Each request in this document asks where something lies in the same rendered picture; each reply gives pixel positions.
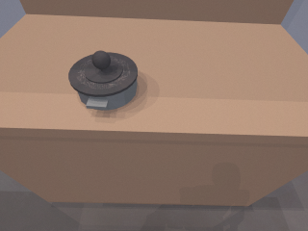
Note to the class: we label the table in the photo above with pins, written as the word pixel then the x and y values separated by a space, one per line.
pixel 220 115

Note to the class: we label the knob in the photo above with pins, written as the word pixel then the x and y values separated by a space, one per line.
pixel 101 59

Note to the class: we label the pot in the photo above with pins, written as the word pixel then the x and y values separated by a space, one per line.
pixel 111 102

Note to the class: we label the lid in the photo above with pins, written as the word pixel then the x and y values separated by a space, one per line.
pixel 89 80

